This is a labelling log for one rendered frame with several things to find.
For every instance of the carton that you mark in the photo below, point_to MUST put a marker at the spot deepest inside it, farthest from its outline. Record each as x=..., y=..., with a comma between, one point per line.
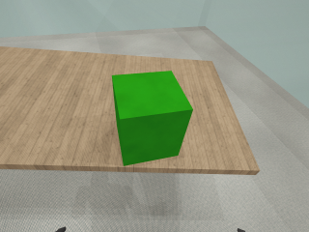
x=152, y=115

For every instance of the table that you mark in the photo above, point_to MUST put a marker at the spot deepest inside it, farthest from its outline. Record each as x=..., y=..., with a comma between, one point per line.
x=57, y=112

